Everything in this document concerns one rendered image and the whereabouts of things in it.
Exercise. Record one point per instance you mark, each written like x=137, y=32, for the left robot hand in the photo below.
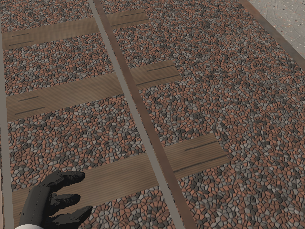
x=42, y=202

